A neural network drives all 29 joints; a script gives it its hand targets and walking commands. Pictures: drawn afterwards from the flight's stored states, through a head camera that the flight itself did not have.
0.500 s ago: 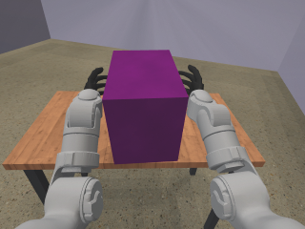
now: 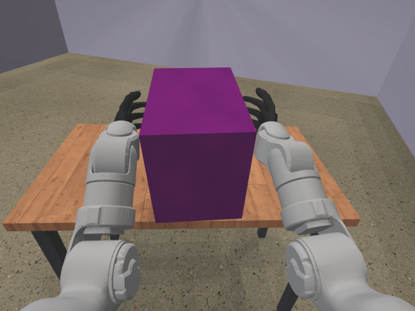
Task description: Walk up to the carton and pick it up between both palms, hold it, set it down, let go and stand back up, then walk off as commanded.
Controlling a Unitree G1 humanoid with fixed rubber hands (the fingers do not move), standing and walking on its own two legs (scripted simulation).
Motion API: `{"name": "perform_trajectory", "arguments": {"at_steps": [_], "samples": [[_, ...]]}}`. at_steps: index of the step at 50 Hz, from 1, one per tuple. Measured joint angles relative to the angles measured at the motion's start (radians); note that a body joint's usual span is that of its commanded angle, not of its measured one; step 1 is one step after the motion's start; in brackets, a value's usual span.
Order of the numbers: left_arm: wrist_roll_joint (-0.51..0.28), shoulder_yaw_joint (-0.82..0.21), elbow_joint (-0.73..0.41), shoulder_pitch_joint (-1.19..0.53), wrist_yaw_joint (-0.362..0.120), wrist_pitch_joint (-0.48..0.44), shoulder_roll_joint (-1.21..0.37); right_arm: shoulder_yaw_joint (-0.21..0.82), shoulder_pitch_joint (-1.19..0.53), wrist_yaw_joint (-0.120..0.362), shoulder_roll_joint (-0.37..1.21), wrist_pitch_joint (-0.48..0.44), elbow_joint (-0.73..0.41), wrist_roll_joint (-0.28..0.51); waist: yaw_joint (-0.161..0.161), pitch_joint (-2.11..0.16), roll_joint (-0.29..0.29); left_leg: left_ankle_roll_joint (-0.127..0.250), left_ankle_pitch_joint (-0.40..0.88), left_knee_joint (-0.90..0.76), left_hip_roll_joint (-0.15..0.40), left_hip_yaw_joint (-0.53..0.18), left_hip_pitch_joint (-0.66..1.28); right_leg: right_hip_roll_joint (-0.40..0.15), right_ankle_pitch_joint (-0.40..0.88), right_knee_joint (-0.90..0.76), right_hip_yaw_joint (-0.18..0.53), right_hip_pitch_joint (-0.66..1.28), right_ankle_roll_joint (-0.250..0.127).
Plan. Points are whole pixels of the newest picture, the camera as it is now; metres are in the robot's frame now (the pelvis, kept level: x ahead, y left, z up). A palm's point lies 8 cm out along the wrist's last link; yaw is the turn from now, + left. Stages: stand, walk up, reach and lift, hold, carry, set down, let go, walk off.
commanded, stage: hold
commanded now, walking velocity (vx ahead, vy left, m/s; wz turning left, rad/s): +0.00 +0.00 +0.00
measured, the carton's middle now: (195, 139) +0.41 +0.02 +0.20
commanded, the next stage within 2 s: set down in 1.08 s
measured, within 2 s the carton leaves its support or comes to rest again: neither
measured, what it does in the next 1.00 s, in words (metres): stands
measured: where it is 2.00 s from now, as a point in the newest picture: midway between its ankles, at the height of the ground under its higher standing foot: outside the picture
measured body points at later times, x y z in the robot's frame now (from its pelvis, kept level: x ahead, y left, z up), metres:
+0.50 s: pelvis +0.00 +0.00 +0.00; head -0.07 +0.01 +0.44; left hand +0.39 +0.15 +0.24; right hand +0.39 -0.11 +0.25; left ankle +0.04 +0.13 -0.74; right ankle +0.04 -0.12 -0.74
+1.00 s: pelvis +0.00 +0.00 +0.00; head -0.07 +0.01 +0.44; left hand +0.39 +0.15 +0.24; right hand +0.39 -0.11 +0.25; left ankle +0.04 +0.13 -0.74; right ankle +0.04 -0.12 -0.74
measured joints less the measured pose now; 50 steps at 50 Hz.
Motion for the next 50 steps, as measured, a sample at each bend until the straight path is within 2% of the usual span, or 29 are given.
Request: {"name": "perform_trajectory", "arguments": {"at_steps": [50], "samples": [[0.0,-0.002,-0.006,0.0,-0.001,0.0,0.0,0.0,0.0,-0.002,0.0,0.002,-0.006,0.0,0.0,0.0,0.0,0.0,0.0,0.0,0.0,0.0,0.0,0.0,0.0,0.0,0.0,0.0,0.0]]}}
